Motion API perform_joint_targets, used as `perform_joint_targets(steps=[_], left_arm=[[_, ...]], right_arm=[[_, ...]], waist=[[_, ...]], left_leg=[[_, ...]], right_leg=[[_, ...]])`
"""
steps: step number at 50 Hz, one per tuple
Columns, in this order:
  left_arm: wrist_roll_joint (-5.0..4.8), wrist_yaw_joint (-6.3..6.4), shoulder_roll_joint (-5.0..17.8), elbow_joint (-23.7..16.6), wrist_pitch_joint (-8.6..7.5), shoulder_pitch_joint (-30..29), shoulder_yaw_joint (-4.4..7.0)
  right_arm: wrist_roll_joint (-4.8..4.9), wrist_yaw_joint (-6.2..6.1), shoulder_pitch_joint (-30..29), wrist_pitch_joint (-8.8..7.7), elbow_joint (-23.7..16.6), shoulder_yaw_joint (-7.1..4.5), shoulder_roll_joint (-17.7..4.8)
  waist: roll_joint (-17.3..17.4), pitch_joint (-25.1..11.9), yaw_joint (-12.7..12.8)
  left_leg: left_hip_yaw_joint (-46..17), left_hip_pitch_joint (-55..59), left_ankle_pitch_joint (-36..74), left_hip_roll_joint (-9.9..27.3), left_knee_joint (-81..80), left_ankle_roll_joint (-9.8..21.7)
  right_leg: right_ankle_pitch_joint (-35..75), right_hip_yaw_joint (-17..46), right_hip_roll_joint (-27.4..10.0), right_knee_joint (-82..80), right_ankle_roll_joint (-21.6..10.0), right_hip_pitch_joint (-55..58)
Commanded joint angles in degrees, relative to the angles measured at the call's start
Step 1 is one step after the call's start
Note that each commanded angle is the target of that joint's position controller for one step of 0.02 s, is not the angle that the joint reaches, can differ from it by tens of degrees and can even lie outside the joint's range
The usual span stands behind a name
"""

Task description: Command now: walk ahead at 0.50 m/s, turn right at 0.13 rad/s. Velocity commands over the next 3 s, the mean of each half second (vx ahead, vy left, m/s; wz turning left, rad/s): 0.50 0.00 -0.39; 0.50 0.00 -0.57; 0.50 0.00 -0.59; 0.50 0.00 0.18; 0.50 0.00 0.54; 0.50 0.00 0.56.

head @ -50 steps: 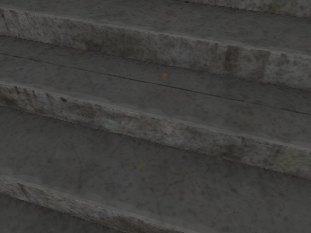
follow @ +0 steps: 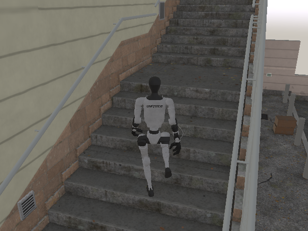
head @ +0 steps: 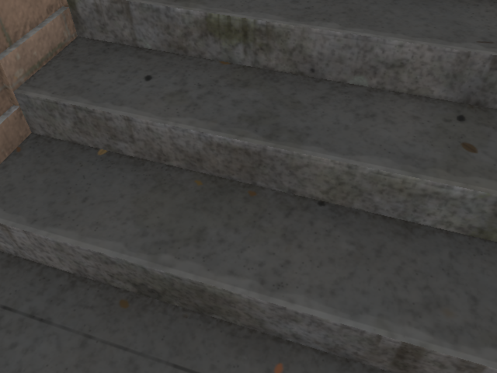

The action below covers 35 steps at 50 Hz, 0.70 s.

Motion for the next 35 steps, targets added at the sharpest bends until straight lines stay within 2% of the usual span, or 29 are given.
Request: perform_joint_targets(steps=[1, 3, 5, 6, 7, 9, 10, 11, 12, 13, 14, 15, 16, 17, 18, 19, 20, 21, 22, 23, 24, 25, 27, 29, 31, 32, 33, 34, 35], left_arm=[[-0.64, -5.19, 3.24, 0.06, 1.29, 0.89, -1.01], [0.58, -5.31, 0.36, 0.63, 0.25, -1.18, -2.70], [-0.85, -4.68, 2.59, -1.49, 0.56, -8.12, -2.63], [-1.37, -4.39, 3.16, -2.97, 1.13, -13.13, -2.68], [-2.45, -4.47, 4.30, -3.93, 2.54, -17.44, -2.34], [-1.01, -4.07, 2.33, -5.54, 4.01, -23.72, -3.16], [-0.09, -4.12, 2.20, -4.30, 4.48, -21.79, -3.11], [-1.54, -4.50, 5.13, -5.27, 5.49, -21.17, -2.21], [-0.74, -5.46, 3.43, -5.04, 6.28, -18.43, -2.77], [-0.90, -5.68, 4.76, -4.28, 6.94, -14.94, -2.01], [-0.19, -5.14, 6.89, -3.45, 6.69, -11.96, -1.29], [-0.47, -3.73, 7.93, -0.76, 6.20, -4.46, -0.48], [-1.31, -2.23, 12.38, 6.57, 5.70, 15.51, 1.21], [1.09, -1.68, 13.15, 14.44, 5.25, 31.77, 1.14], [4.99, -1.91, 12.40, 14.22, 4.63, 33.58, 1.65], [4.87, -1.49, 12.08, 16.95, 2.84, 29.01, 2.01], [3.65, -1.79, 8.62, 17.00, 1.80, 20.65, 1.38], [2.57, -2.26, 3.93, 18.39, 1.73, 15.52, -0.01], [2.05, -2.54, 0.08, 19.02, 1.63, 10.77, -1.58], [1.66, -2.54, -1.59, 19.64, 1.46, 8.00, -2.58], [2.30, -2.67, -1.72, 21.41, 0.79, 10.13, -3.01], [2.93, -3.01, 0.07, 21.03, -0.16, 8.73, -2.52], [4.94, -2.22, 2.55, 19.83, -2.37, 8.39, -2.61], [5.29, -1.11, 3.67, 24.45, -2.33, 21.48, -2.48], [6.72, -2.08, 3.99, 28.10, -2.17, 30.00, -2.61], [6.17, -2.43, 4.14, 27.53, -2.30, 30.39, -2.27], [3.88, -4.48, 5.70, 22.68, -1.66, 19.88, -1.78], [2.42, -5.37, 6.68, 21.12, -1.74, 19.06, -1.69], [0.58, -5.32, 7.97, 18.07, -2.59, 16.54, -1.52]], right_arm=[[-5.83, 2.35, 2.23, 0.02, -0.98, 2.02, 0.30], [-6.64, 2.38, 8.24, 1.09, 2.38, 3.28, 0.98], [-7.04, 3.67, 8.79, 0.66, 3.86, 4.24, 0.55], [-6.78, 3.47, 11.52, 0.28, 4.62, 4.70, 1.54], [-6.40, 3.42, 10.99, 0.70, 3.81, 4.94, 0.94], [-5.20, 3.53, 15.72, 0.67, 4.82, 6.26, 2.23], [-3.13, 3.76, 12.17, 0.00, 2.84, 6.37, 1.17], [-1.25, 4.16, 8.20, -1.08, 1.17, 5.35, -3.52], [0.25, 4.33, 9.07, -2.05, 0.85, 4.88, -9.86], [1.38, 4.46, 9.28, -2.82, 0.92, 3.74, -14.92], [2.34, 4.48, 9.38, -2.62, 1.23, 2.65, -16.69], [1.05, 5.23, 6.01, -1.79, 1.32, 2.02, -17.57], [-5.77, 6.30, 10.25, -1.68, -0.18, 3.25, -11.02], [-5.79, 7.89, 5.90, -0.89, -2.08, 3.79, -7.18], [0.29, 8.46, -0.45, -0.03, -3.87, 2.90, -6.16], [1.43, 6.73, -4.14, -0.84, -5.34, 3.20, -2.55], [-0.86, 4.95, -5.67, -0.80, -6.92, 3.72, -0.84], [-2.13, 3.88, -10.69, 0.32, -10.34, 3.78, -0.42], [-2.66, 3.12, -12.17, 1.12, -12.19, 4.60, 1.22], [-2.51, 2.76, -12.07, 1.94, -12.83, 4.95, 1.64], [-2.11, 2.44, -12.36, 2.71, -13.61, 5.12, 0.66], [-0.20, 2.19, -13.76, 2.82, -14.11, 4.84, -0.88], [1.38, 0.65, -19.17, 1.80, -17.22, 4.68, -1.81], [0.72, -0.10, -25.01, 1.47, -19.31, 5.91, -0.43], [-0.52, -0.68, -38.65, 1.43, -25.24, 6.66, -1.74], [-0.47, -0.82, -42.63, 1.70, -27.05, 6.95, -1.57], [-0.37, -0.38, -47.73, 3.08, -29.52, 7.66, -0.44], [0.00, 0.38, -50.27, 4.22, -30.96, 8.61, 2.84], [0.67, 1.31, -44.58, 3.68, -29.64, 7.72, 2.48]], waist=[[6.77, 3.49, 0.23], [2.40, 4.79, 0.56], [-0.84, 3.97, 1.12], [2.07, 3.92, -0.56], [4.32, 3.74, -2.12], [6.11, 4.15, -3.24], [5.75, 1.97, -1.30], [6.29, -1.34, 1.32], [12.11, -2.56, 3.43], [11.92, -0.41, 4.91], [11.89, 0.46, 4.91], [12.03, -0.82, 7.31], [4.91, -17.20, 7.70], [-9.26, -24.26, 11.12], [-6.31, -14.36, 13.55], [-2.90, -0.71, 9.73], [-0.38, -1.70, 5.46], [2.42, -1.45, 1.55], [0.88, -1.46, -2.09], [1.13, -0.88, -4.17], [2.56, -1.48, -4.86], [2.75, -0.33, -4.88], [-0.55, -0.22, -4.37], [-5.15, 0.98, 0.20], [1.04, 2.52, 4.04], [-0.14, 2.32, 5.04], [-0.05, 3.44, 1.88], [-4.92, 3.92, 1.81], [-8.57, 4.08, -0.88]], left_leg=[[-18.71, 2.58, 8.45, 13.97, -16.95, 2.07], [-18.99, 11.08, 5.98, 15.72, -16.53, 0.84], [-12.47, 8.78, 7.43, 14.72, -19.30, -2.68], [-10.56, 7.24, 10.00, 14.07, -22.09, -2.86], [-7.97, 4.59, 15.99, 14.78, -25.86, -2.23], [-9.14, 8.52, 34.96, 17.14, -26.62, -0.53], [-5.18, 6.24, 49.26, 16.31, -26.04, -1.01], [-1.43, -0.86, 74.86, 13.81, -25.87, -2.28], [-1.69, 1.07, 95.99, 18.19, -22.02, 0.51], [-2.47, 8.40, 108.08, 21.81, -18.49, 1.57], [-2.47, 16.78, 109.80, 22.06, -13.23, 2.19], [-2.96, 17.76, 113.75, 22.76, -4.37, 1.41], [-6.63, -2.02, 109.92, 21.88, 14.52, -2.95], [-9.41, -20.31, 28.39, 9.03, 42.83, -7.39], [-20.91, -32.93, 16.20, 1.74, 62.14, -2.86], [-22.52, -42.56, 17.66, 3.03, 72.26, -0.34], [-23.01, -43.54, 16.39, 2.81, 74.43, 1.38], [-22.86, -44.79, 14.61, 2.88, 75.57, 3.21], [-22.15, -45.95, 12.75, 3.99, 80.10, 4.88], [-20.93, -49.32, 9.16, 4.74, 81.95, 5.35], [-18.12, -51.73, 9.61, 5.86, 80.55, 5.04], [-14.93, -48.34, 7.05, 7.34, 75.72, 4.08], [-12.43, -38.67, 6.22, 9.01, 67.47, 2.28], [-13.68, -52.03, -5.66, 8.05, 81.53, 0.93], [-15.88, -67.53, -6.98, 10.80, 65.79, 1.78], [-14.29, -64.89, -4.12, 11.76, 57.38, 1.87], [-8.70, -39.51, -7.99, 12.07, 41.25, 0.45], [-6.29, -22.16, -7.73, 11.03, 41.85, -2.52], [-2.34, -14.67, -3.41, 8.00, 47.27, -3.87]], right_leg=[[0.78, 3.79, 3.18, 18.21, -6.99, -20.62], [1.21, 5.73, 3.07, 22.29, -9.23, -33.78], [9.27, 1.71, -0.20, 9.42, -9.43, -30.19], [10.22, -2.20, -1.62, 5.14, -8.53, -27.06], [10.02, -6.17, -2.83, 1.83, -6.25, -22.97], [4.90, -10.28, -3.62, -7.64, -3.83, -19.75], [1.93, -14.30, -2.90, -15.85, -3.33, -9.48], [2.07, -18.43, 0.87, -23.58, -3.56, 6.08], [-1.05, -18.90, 1.46, -28.36, -0.74, 16.96], [-9.71, -19.10, 4.49, -35.20, 1.45, 16.90], [-16.03, -20.77, 8.18, -48.79, 2.21, 17.96], [-14.05, -17.61, 9.64, -60.02, 0.83, 25.65], [10.33, -0.37, 5.19, -50.14, -7.72, 58.76], [13.42, 28.49, -6.57, -70.08, -18.59, 74.26], [-7.09, 40.49, -9.64, -83.67, -15.22, 63.81], [-17.02, 37.14, -8.86, -83.19, -12.49, 53.36], [-12.80, 33.32, -8.33, -83.31, -12.91, 49.36], [-12.28, 27.65, -7.20, -84.95, -11.81, 44.99], [-10.91, 22.83, -5.47, -86.41, -9.60, 40.02], [-9.59, 17.51, -3.67, -86.68, -7.33, 36.90], [-4.26, 13.37, -2.67, -86.26, -6.24, 37.17], [-2.34, 8.14, -1.91, -88.50, -5.31, 32.41], [-3.23, 5.38, 0.90, -90.81, -2.28, 22.16], [-3.44, 14.13, -3.66, -91.08, -4.39, 33.47], [-6.91, 20.53, -8.15, -89.48, -3.52, 50.95], [-6.94, 20.28, -7.61, -90.74, -3.59, 49.91], [-8.26, 16.30, -7.75, -102.82, -4.32, 28.89], [-12.36, 17.13, -8.46, -108.15, -5.65, 14.20], [2.95, 15.91, -10.41, -106.78, -5.83, 14.45]])
Next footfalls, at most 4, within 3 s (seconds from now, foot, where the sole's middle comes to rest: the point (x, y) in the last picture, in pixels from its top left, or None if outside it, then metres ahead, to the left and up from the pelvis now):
0.28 right None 0.33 -0.13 -0.60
0.74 left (249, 250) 0.72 0.05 -0.45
1.40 right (431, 154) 0.90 -0.39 -0.30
1.92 left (420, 22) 1.26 -0.41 -0.15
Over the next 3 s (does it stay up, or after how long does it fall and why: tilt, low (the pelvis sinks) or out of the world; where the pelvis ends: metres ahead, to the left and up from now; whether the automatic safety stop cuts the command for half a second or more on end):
stays up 1.58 -0.70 0.78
